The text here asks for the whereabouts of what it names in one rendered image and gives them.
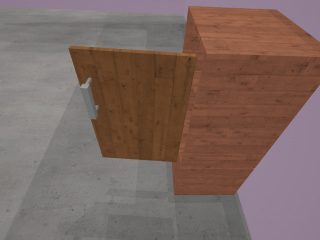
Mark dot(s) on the handle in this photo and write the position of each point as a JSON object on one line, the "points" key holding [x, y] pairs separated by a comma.
{"points": [[89, 100]]}

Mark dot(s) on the cupboard door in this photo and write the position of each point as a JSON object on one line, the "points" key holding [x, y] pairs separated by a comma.
{"points": [[142, 97]]}

